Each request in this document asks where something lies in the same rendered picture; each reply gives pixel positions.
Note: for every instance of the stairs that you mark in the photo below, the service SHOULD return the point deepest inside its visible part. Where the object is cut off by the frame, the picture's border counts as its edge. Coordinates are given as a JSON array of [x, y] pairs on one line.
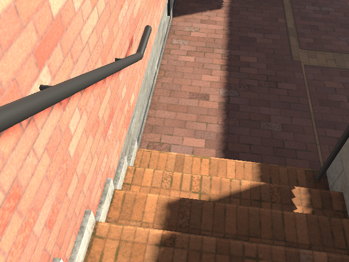
[[176, 207]]

